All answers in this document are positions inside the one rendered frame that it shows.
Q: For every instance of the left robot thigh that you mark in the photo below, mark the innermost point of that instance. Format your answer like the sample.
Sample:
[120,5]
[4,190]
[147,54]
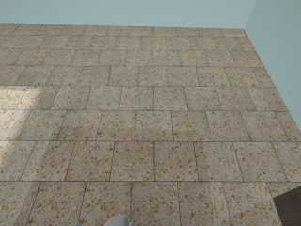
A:
[118,221]

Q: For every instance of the cupboard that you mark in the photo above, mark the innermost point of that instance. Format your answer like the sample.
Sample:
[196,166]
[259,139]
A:
[288,207]

